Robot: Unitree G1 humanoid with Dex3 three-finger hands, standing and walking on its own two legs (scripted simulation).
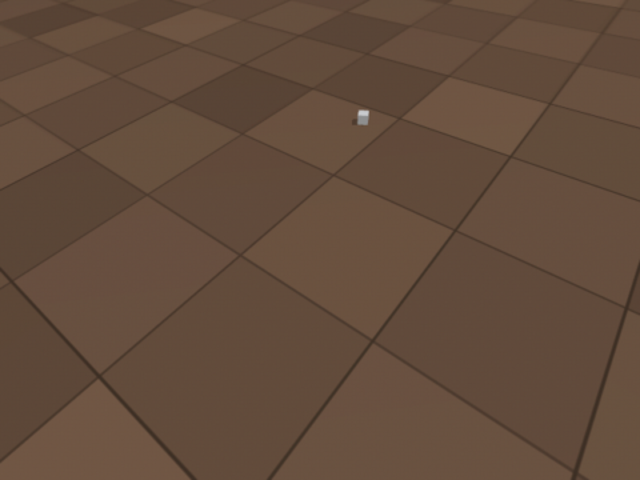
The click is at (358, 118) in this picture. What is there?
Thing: cube
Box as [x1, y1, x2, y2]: [357, 110, 368, 124]
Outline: 359,110 357,124 367,124 368,111
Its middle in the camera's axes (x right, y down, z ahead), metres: +0.26 -0.72 +2.29
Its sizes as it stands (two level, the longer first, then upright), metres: 0.059 0.059 0.059
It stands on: the floor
